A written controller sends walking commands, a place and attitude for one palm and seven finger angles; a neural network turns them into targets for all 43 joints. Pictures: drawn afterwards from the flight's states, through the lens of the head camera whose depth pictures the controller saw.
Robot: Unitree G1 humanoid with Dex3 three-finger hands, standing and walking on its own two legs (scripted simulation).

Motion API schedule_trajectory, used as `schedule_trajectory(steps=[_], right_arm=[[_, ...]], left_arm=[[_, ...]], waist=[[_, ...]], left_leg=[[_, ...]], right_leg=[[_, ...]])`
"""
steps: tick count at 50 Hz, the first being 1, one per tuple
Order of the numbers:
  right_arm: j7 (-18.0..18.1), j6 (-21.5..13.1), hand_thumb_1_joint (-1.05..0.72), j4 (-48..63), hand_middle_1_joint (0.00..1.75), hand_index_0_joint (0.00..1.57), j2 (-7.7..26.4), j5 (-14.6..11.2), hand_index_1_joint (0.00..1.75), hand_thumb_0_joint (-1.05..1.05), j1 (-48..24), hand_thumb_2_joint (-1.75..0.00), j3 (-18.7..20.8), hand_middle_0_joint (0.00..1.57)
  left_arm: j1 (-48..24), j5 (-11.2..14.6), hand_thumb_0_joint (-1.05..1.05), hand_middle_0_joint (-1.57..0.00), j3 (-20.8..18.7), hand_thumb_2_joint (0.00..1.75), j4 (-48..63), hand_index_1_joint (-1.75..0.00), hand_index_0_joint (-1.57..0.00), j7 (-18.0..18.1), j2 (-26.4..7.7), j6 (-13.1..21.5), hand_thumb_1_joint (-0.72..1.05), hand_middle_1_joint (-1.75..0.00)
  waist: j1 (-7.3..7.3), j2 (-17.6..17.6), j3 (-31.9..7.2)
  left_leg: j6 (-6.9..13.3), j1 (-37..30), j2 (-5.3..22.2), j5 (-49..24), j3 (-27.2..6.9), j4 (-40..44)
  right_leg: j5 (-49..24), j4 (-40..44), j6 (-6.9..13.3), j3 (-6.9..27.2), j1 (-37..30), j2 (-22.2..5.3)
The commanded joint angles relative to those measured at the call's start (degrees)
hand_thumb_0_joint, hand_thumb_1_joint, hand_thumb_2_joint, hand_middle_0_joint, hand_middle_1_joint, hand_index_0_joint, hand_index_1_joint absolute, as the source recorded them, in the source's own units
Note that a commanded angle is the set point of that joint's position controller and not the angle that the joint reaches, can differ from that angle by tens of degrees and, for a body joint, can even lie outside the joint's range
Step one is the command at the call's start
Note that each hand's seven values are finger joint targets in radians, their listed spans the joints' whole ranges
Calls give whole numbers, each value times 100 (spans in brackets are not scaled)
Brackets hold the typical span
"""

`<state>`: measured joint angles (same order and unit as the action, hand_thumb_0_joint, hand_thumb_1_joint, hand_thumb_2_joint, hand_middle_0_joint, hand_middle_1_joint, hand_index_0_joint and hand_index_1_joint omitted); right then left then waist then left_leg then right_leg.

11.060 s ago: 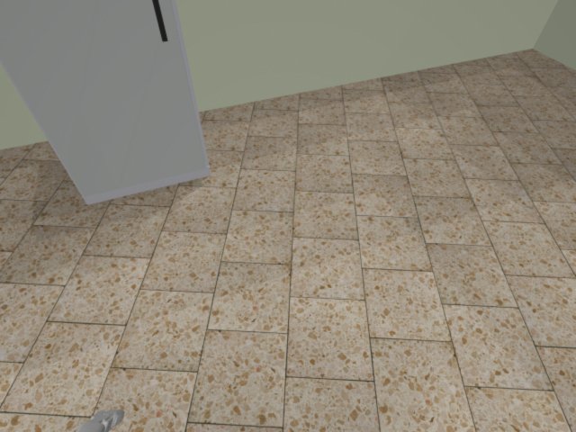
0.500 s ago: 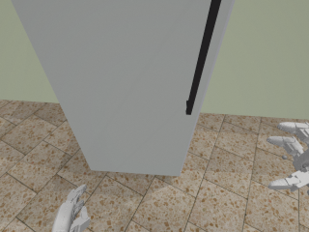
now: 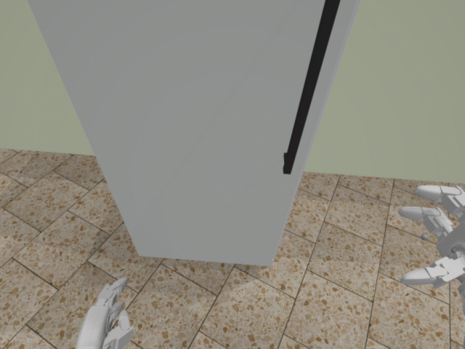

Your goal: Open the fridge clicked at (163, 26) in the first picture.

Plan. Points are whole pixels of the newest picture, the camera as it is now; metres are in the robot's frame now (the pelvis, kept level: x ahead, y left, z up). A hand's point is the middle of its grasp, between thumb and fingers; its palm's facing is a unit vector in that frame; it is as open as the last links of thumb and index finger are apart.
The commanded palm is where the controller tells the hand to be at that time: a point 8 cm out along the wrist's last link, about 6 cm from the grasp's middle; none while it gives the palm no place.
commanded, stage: move the hooked fingers beside the handle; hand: right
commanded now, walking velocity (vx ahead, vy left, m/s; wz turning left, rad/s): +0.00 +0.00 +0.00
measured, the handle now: (306, 86) +0.54 -0.12 +0.20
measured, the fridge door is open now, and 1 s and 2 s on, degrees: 0 0 0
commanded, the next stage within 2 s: none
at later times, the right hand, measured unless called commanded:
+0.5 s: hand (393, 209) +0.32 -0.25 +0.11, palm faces +0.07 +1.00 -0.01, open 14.0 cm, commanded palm +0.29 -0.30 +0.11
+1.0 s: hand (356, 180) +0.39 -0.21 +0.11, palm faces +0.06 +1.00 -0.01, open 14.0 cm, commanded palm +0.36 -0.26 +0.10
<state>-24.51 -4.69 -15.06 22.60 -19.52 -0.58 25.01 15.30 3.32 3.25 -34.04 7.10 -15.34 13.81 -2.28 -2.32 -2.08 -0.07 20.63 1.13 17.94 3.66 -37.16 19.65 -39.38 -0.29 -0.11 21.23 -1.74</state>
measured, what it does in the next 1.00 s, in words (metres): stands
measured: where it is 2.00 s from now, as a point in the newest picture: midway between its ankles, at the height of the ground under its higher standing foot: outside the picture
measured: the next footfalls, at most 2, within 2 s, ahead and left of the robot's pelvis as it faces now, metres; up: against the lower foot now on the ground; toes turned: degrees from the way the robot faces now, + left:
none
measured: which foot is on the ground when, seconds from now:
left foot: down 0.00-1.00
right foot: down 0.00-1.00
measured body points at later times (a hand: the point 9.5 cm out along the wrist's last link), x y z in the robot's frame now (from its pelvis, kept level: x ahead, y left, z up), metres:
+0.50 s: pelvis +0.00 +0.00 +0.00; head +0.01 +0.01 +0.45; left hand +0.15 +0.24 -0.08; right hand +0.31 -0.30 +0.11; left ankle +0.02 +0.12 -0.72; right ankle +0.01 -0.12 -0.72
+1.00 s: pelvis +0.00 +0.00 +0.00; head +0.03 +0.01 +0.45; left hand +0.12 +0.25 -0.10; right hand +0.38 -0.26 +0.11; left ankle +0.02 +0.12 -0.72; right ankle +0.01 -0.12 -0.72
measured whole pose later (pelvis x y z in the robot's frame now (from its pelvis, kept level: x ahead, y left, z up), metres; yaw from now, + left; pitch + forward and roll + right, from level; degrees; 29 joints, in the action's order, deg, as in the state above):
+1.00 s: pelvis +0.00 +0.00 +0.00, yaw +1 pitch +5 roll +0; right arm -13.6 -8.9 -33.8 19.1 -12.2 -23.2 17.8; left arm 17.0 2.7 2.3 -35.6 5.0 -14.8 7.1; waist 0.9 -1.5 -2.5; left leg -0.1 26.2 1.2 18.3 2.3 -39.1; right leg 19.9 -40.2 -0.2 -1.3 25.8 -1.7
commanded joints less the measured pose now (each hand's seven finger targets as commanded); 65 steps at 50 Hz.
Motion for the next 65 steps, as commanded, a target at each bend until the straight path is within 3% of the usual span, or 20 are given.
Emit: schedule_trajectory(steps=[1, 5, 8, 11, 12, 16, 18, 20, 23, 32, 36, 37, 40, 43, 51, 53, 59, 60, 63, 65], right_arm=[[-42, -361, 50, 1135, 120, 30, 1438, -203, 120, 0, -1348, -30, 512, 30], [-62, -352, 50, 1089, 120, 30, 1457, -187, 120, 0, -1432, -30, 499, 30], [-20, -353, 50, 908, 120, 30, 1419, -134, 120, 0, -2171, -30, 302, 30], [50, -428, 50, 862, 120, 30, 1230, -9, 120, 0, -2820, -30, -41, 30], [71, -447, 50, 831, 120, 30, 1228, -16, 120, 0, -2794, -30, -47, 30], [195, -465, 50, 649, 120, 30, 1302, 97, 120, 0, -2540, -30, 61, 30], [278, -438, 50, 489, 120, 30, 1374, 79, 120, 0, -2471, -30, 179, 30], [367, -406, 50, 436, 120, 30, 1384, 122, 120, 0, -2511, -30, 205, 30], [467, -409, 50, 397, 120, 30, 1407, 159, 120, 0, -2450, -30, 266, 30], [589, -583, 50, 197, 120, 30, 1050, 320, 120, 0, -3653, -30, -314, 30], [736, -643, 50, 21, 120, 30, 876, 411, 120, 0, -3718, -30, -448, 30], [784, -637, 50, -118, 120, 30, 901, 414, 120, 0, -3691, -30, -440, 30], [923, -617, 50, -437, 120, 30, 1016, 493, 120, 0, -4043, -30, -349, 30], [1048, -724, 50, -473, 120, 30, 1095, 580, 120, 0, -4041, -30, -254, 30], [1115, -873, 50, -864, 120, 30, 781, 648, 120, 0, -4517, -30, -582, 30], [1160, -888, 50, -1081, 120, 30, 925, 666, 120, 0, -4825, -30, -495, 30], [1255, -1150, 50, -1256, 120, 30, 1072, 774, 120, 0, -5264, -30, -417, 30], [1245, -1160, 50, -1367, 120, 30, 854, 779, 120, 0, -5304, -30, -602, 30], [1277, -1163, 50, -1858, 120, 30, 1040, 794, 120, 0, -5489, -30, -462, 30], [1283, -1214, 50, -1917, 120, 30, 1008, 861, 120, 0, -5698, -30, -543, 30]], left_arm=[[-457, 7, 0, -20, -328, 90, 882, -30, -20, 69, -716, 341, 90, -30], [-481, 12, 0, -20, -323, 90, 901, -30, -20, 61, -723, 336, 90, -30], [-463, 19, 0, -20, -317, 90, 818, -30, -20, 109, -746, 319, 90, -30], [-446, 33, 0, -20, -304, 90, 770, -30, -20, 155, -713, 334, 90, -30], [-416, 17, 0, -20, -310, 90, 774, -30, -20, 144, -720, 341, 90, -30], [-421, 0, 0, -20, -308, 90, 778, -30, -20, 93, -694, 298, 90, -30], [-397, -9, 0, -20, -312, 90, 780, -30, -20, 53, -713, 252, 90, -30], [-406, -7, 0, -20, -309, 90, 799, -30, -20, 20, -707, 192, 90, -30], [-374, -14, 0, -20, -333, 90, 844, -30, -20, -20, -713, 120, 90, -30], [-167, -6, 0, -20, -380, 90, 658, -30, -20, 5, -732, -49, 90, -30], [-104, -24, 0, -20, -406, 90, 605, -30, -20, -33, -710, -96, 90, -30], [-48, -31, 0, -20, -403, 90, 584, -30, -20, -47, -738, -126, 90, -30], [-49, -28, 0, -20, -398, 90, 539, -30, -20, -67, -736, -232, 90, -30], [-15, -58, 0, -20, -412, 90, 590, -30, -20, -113, -715, -318, 90, -30], [142, -39, 0, -20, -446, 90, 526, -30, -20, -193, -715, -516, 90, -30], [196, -45, 0, -20, -464, 90, 472, -30, -20, -186, -751, -569, 90, -30], [309, -77, 0, -20, -487, 90, 408, -30, -20, -212, -737, -674, 90, -30], [309, -71, 0, -20, -470, 90, 406, -30, -20, -224, -714, -684, 90, -30], [404, -75, 0, -20, -486, 90, 336, -30, -20, -231, -771, -754, 90, -30], [419, -78, 0, -20, -488, 90, 355, -30, -20, -243, -757, -792, 90, -30]], waist=[[50, -92, -933], [35, -139, -891], [196, -35, -786], [289, -329, -902], [259, -52, -1006], [110, -380, -1237], [73, -16, -1227], [55, -177, -1238], [22, 47, -1292], [324, -57, -1302], [281, -167, -1571], [296, 166, -1516], [319, 86, -1423], [225, 42, -1724], [399, 39, -1615], [463, 256, -1633], [428, 24, -2024], [476, -25, -1911], [533, 340, -1803], [530, 41, -1875]], left_leg=[[79, -315, -161, -893, -87, 582], [85, -297, -152, -761, -101, 580], [63, -121, -143, -519, -161, 639], [82, 43, -133, -332, -128, 610], [85, -57, -149, -397, -136, 604], [120, -210, -115, -763, -100, 477], [108, -322, -119, -882, -92, 476], [112, -341, -110, -962, -97, 448], [99, -426, -119, -1080, -99, 424], [110, -93, -149, -949, -114, 428], [123, -110, -141, -1183, -77, 324], [114, -151, -158, -1214, -77, 339], [92, -93, -127, -1114, -109, 341], [110, -309, -125, -1414, -146, 254], [95, -121, -158, -1590, -136, 211], [74, -109, -157, -1441, -176, 253], [103, -193, -160, -1650, -219, 131], [104, -115, -162, -1656, -196, 126], [65, -73, -162, -1508, -228, 161], [86, -3, -158, -1482, -238, 126]], right_leg=[[-927, 694, 136, 69, -336, 194], [-828, 699, 128, 72, -272, 196], [-611, 650, 142, 77, -224, 190], [-449, 685, 131, 130, -385, 195], [-529, 660, 151, 142, -379, 179], [-834, 672, 111, 120, -406, 192], [-920, 686, 119, 122, -285, 175], [-974, 696, 103, 87, -247, 189], [-1070, 685, 113, 49, -195, 168], [-945, 601, 137, 58, -337, 148], [-1179, 583, 105, 93, -452, 158], [-1197, 548, 132, 95, -363, 141], [-1003, 570, 118, 55, -181, 166], [-1297, 516, 131, 22, -214, 165], [-1337, 434, 122, -32, -136, 158], [-1135, 409, 153, -30, -18, 157], [-1342, 306, 151, -33, -96, 174], [-1335, 303, 146, -42, -75, 180], [-1100, 288, 170, -50, 185, 168], [-1104, 274, 164, -63, 135, 187]])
